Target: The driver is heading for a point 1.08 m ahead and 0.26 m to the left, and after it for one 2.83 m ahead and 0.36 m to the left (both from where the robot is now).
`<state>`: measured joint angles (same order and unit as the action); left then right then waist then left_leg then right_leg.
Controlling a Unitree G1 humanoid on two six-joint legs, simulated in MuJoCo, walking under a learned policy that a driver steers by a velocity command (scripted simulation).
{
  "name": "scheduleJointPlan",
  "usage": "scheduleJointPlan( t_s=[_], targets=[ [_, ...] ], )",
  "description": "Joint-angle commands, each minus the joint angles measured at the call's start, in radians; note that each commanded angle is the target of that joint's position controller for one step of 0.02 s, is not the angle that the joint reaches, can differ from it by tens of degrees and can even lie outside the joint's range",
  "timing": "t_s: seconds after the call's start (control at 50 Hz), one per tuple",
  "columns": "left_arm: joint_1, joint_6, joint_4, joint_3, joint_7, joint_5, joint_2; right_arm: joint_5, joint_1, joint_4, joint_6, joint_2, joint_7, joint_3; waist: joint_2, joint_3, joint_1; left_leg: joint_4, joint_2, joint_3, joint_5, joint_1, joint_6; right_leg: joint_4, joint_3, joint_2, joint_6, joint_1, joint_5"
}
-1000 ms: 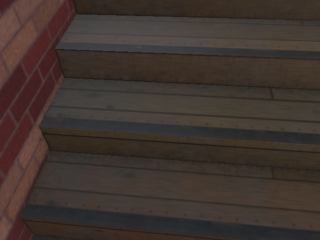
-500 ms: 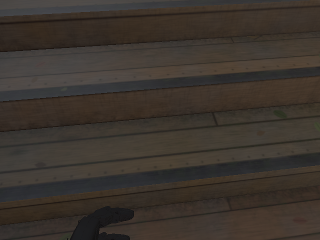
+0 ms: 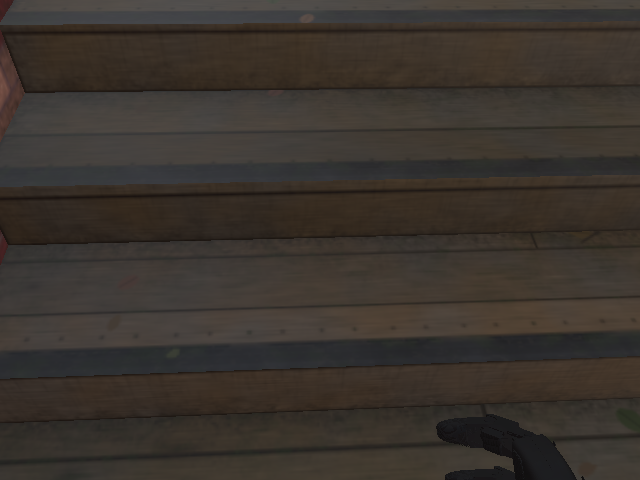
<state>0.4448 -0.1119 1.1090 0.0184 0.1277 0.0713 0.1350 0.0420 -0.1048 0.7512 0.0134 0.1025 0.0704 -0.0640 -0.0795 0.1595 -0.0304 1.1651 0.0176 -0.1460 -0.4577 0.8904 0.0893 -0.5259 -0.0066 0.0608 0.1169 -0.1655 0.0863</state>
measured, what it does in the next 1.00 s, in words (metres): climbs, turning left: right foot 0.15 m higher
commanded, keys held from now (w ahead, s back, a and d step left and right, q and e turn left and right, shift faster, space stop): w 0.38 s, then w+q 0.62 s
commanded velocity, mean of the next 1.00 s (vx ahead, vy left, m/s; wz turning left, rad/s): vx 0.50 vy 0.00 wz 0.24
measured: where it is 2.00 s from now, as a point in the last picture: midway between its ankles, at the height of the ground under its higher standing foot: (237, 137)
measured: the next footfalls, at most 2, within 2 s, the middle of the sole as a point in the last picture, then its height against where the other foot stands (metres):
right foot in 0.46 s outside the picture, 0.15 m higher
left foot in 1.02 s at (256, 313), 0.15 m higher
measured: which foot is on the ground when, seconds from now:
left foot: down 0.00-0.52, up 0.54-1.00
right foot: up 0.00-0.44, down 0.46-1.00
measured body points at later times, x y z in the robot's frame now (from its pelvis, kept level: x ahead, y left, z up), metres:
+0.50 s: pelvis +0.27 -0.02 +0.13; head +0.28 -0.02 +0.58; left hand +0.55 +0.12 +0.07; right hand +0.19 -0.18 -0.03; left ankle +0.10 +0.09 -0.61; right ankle +0.39 -0.12 -0.49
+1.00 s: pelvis +0.52 +0.00 +0.26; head +0.52 +0.01 +0.71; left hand +0.38 +0.11 +0.10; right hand +0.81 -0.07 +0.19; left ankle +0.64 +0.14 -0.30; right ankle +0.39 -0.12 -0.48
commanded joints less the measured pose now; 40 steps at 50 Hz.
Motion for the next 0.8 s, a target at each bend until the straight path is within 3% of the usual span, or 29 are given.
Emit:
scheduleJointPlan(
  t_s=[0.02,0.04,0.08,0.1,0.12,0.14,0.18,0.2,0.24,0.28,0.34,0.36,0.38,0.4,0.42,0.46,0.48,0.5,0.52,0.54,0.56,0.58,0.6,0.62,0.64,0.68,0.72,0.74,0.8],
  targets=[
    [0.006,0.031,-0.012,-0.052,0.032,-0.027,0.092,0.048,0.691,0.173,-0.015,0.292,-0.035,0.105,0.321,0.071,0.266,-0.789,-0.262,1.027,-0.210,-0.840,0.291,-1.093,-0.281,-0.160,0.038,-0.778,-0.108],
    [-0.047,0.024,-0.028,-0.062,0.006,-0.048,0.097,0.034,0.600,0.200,-0.047,0.263,-0.039,0.104,0.267,-0.028,0.201,-0.776,-0.257,0.951,-0.197,-0.730,0.227,-1.305,-0.334,-0.160,0.061,-0.889,-0.164],
    [-0.139,0.025,-0.093,-0.046,-0.044,-0.043,0.050,0.005,0.406,0.246,-0.063,0.103,-0.025,0.081,0.068,-0.040,0.067,-0.716,-0.261,0.700,0.203,-0.611,0.175,-1.446,-0.327,-0.161,0.116,-0.957,-0.167],
    [-0.156,0.033,-0.114,-0.033,-0.057,-0.042,0.024,0.002,0.341,0.263,-0.063,0.039,-0.020,0.060,0.028,-0.019,0.017,-0.712,-0.248,0.589,0.327,-0.569,0.127,-1.436,-0.322,-0.137,0.132,-0.963,-0.155],
    [-0.150,0.045,-0.127,-0.024,-0.062,-0.038,0.007,0.019,0.315,0.283,-0.065,-0.005,-0.015,0.045,0.036,-0.013,-0.028,-0.719,-0.220,0.464,0.409,-0.547,0.094,-1.411,-0.287,-0.108,0.135,-0.996,-0.171],
    [-0.149,0.052,-0.137,-0.018,-0.061,-0.032,-0.008,0.010,0.316,0.288,-0.076,-0.026,-0.018,0.040,0.074,-0.029,-0.046,-0.736,-0.177,0.351,0.420,-0.547,0.081,-1.393,-0.250,-0.088,0.132,-1.032,-0.118],
    [-0.215,0.062,-0.144,-0.011,-0.046,-0.039,0.012,0.026,0.345,0.286,-0.079,0.005,-0.007,0.054,0.095,-0.066,-0.031,-0.817,-0.142,0.232,0.316,-0.490,0.124,-1.383,-0.124,-0.055,0.104,-1.064,-0.030],
    [-0.268,0.061,-0.156,-0.004,-0.040,-0.044,0.004,0.048,0.442,0.321,-0.077,0.024,-0.010,0.053,0.193,-0.081,-0.004,-0.863,-0.159,0.266,0.287,-0.495,0.160,-1.628,-0.048,-0.057,0.110,-1.125,0.076],
    [-0.394,0.062,-0.233,0.032,-0.058,-0.044,-0.029,0.089,0.529,0.371,-0.074,0.005,-0.012,0.035,0.138,-0.119,0.014,-0.887,-0.205,0.326,0.185,-0.550,0.154,-1.709,-0.103,-0.037,0.174,-1.321,0.077],
    [-0.502,0.065,-0.292,0.040,-0.070,-0.032,0.014,0.101,0.580,0.382,-0.091,0.025,-0.004,0.030,0.062,-0.097,0.035,-0.914,-0.181,0.272,0.174,-0.613,0.130,-1.404,-0.036,0.026,0.171,-1.311,-0.068],
    [-0.701,0.111,-0.373,0.041,-0.077,-0.033,0.031,0.084,0.692,0.398,-0.102,0.049,0.008,0.014,0.155,-0.153,0.093,-1.074,-0.237,0.254,0.272,-0.550,0.159,-1.152,0.097,0.083,0.076,-1.177,-0.044],
    [-0.729,0.134,-0.389,0.041,-0.065,-0.014,0.024,0.059,0.648,0.366,-0.110,0.046,0.015,0.009,0.160,-0.159,0.085,-1.118,-0.254,0.229,0.380,-0.464,0.172,-1.053,0.152,0.076,0.072,-1.016,0.001],
    [-0.716,0.150,-0.406,0.048,-0.048,-0.015,0.000,0.028,0.599,0.350,-0.117,0.083,0.031,0.013,0.220,-0.150,0.035,-1.129,-0.252,0.167,0.656,-0.354,0.180,-0.969,0.169,0.053,0.075,-0.760,0.044],
    [-0.735,0.154,-0.423,0.038,-0.040,-0.018,0.018,0.007,0.623,0.352,-0.132,0.122,0.040,0.019,0.222,-0.097,0.027,-1.082,-0.248,0.167,0.968,-0.375,0.202,-0.932,0.197,-0.008,0.056,-0.637,0.097],
    [-0.682,0.158,-0.415,0.033,-0.033,-0.017,0.020,-0.004,0.637,0.352,-0.142,0.189,0.035,0.034,0.247,-0.071,-0.005,-1.010,-0.269,0.159,1.296,-0.550,0.202,-0.859,0.202,-0.049,0.036,-0.630,0.161],
    [-0.571,0.138,-0.402,0.019,-0.046,-0.021,0.039,-0.029,0.640,0.359,-0.152,0.253,0.028,0.075,0.251,-0.038,-0.042,-0.869,-0.290,0.163,1.634,-0.905,0.174,-0.519,0.199,-0.109,0.019,-0.611,0.266],
    [-0.499,0.126,-0.390,0.004,-0.065,-0.028,0.065,-0.013,0.633,0.369,-0.149,0.263,0.036,0.093,0.281,0.027,-0.060,-0.762,-0.290,0.156,1.788,-0.914,0.153,-0.471,0.156,-0.111,0.041,-0.464,0.235],
    [-0.320,0.118,-0.327,-0.005,-0.077,-0.039,0.098,0.039,0.738,0.372,-0.155,0.164,0.043,0.083,0.112,0.273,-0.040,-0.510,-0.241,0.196,1.666,-0.642,0.088,-0.537,-0.055,0.000,0.152,0.015,-0.117],
    [-0.121,0.124,-0.260,-0.021,-0.091,-0.027,0.145,0.040,0.722,0.364,-0.146,0.110,0.068,0.073,-0.017,0.321,-0.119,-0.317,-0.109,0.241,1.134,-0.376,0.085,-0.211,-0.401,0.110,0.218,0.209,0.160],
    [0.065,0.127,-0.182,-0.054,-0.089,0.006,0.227,0.009,0.638,0.389,-0.116,0.067,0.089,0.088,-0.153,0.198,-0.205,0.233,0.031,0.322,0.414,-0.105,0.050,0.132,-0.788,0.276,0.293,0.179,0.447],
    [0.048,0.089,-0.151,-0.063,-0.104,0.003,0.242,-0.023,0.592,0.389,-0.107,0.096,0.083,0.110,-0.087,0.032,-0.165,0.614,0.016,0.443,0.511,0.039,0.065,0.174,-0.826,0.280,0.217,0.002,0.586],
    [-0.066,0.066,-0.134,-0.059,-0.101,-0.019,0.192,-0.012,0.531,0.369,-0.112,0.090,0.059,0.116,-0.090,-0.037,-0.093,0.771,0.001,0.422,0.505,0.118,0.087,0.141,-0.672,0.278,0.189,-0.100,0.526],
    [-0.153,0.060,-0.099,-0.039,-0.092,-0.031,0.088,-0.015,0.463,0.337,-0.117,0.061,0.037,0.109,0.045,-0.044,-0.040,0.849,0.011,0.405,0.489,0.165,0.131,0.111,-0.524,0.271,0.172,-0.145,0.356],
    [-0.203,0.063,-0.080,-0.015,-0.089,-0.026,0.005,-0.021,0.413,0.309,-0.115,0.029,0.023,0.096,0.127,-0.033,0.002,0.852,-0.001,0.415,0.504,0.184,0.163,0.099,-0.410,0.271,0.117,-0.161,0.191],
    [-0.257,0.064,-0.071,0.004,-0.090,-0.023,-0.057,-0.025,0.396,0.291,-0.103,-0.017,0.019,0.080,0.138,-0.033,0.045,0.845,-0.024,0.411,0.480,0.195,0.186,0.106,-0.294,0.240,0.083,-0.197,0.127],
    [-0.280,0.048,-0.062,0.008,-0.096,-0.005,-0.083,-0.023,0.390,0.280,-0.079,-0.036,0.027,0.067,0.103,-0.057,0.104,0.816,-0.062,0.360,0.465,0.246,0.201,0.143,-0.064,0.179,0.043,-0.229,0.055],
    [-0.296,0.036,-0.084,-0.005,-0.099,0.012,-0.046,-0.037,0.335,0.263,-0.075,-0.005,0.042,0.067,0.087,-0.066,0.102,0.756,-0.072,0.266,0.429,0.216,0.176,0.221,0.103,0.128,0.054,-0.291,0.081],
    [-0.195,0.040,-0.054,-0.005,-0.096,0.033,-0.024,-0.037,0.285,0.261,-0.071,0.005,0.056,0.062,-0.005,-0.093,0.065,1.011,-0.054,0.214,0.350,0.300,0.182,0.269,0.068,0.157,0.095,-0.245,0.072],
    [-0.052,0.043,0.033,0.022,-0.087,0.073,-0.041,-0.039,0.118,0.142,-0.066,0.004,0.018,0.028,0.044,-0.114,0.044,1.012,-0.066,0.285,0.324,0.576,0.256,0.308,0.062,0.209,0.087,-0.055,0.069]
  ],
)
Keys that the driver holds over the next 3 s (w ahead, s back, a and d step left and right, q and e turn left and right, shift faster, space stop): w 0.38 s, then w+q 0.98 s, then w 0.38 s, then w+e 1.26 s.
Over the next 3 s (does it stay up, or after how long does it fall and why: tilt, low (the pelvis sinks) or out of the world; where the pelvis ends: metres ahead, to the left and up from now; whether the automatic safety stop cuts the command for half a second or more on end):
stays up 1.39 0.27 0.69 its command is cut before an obstacle after 2.1 s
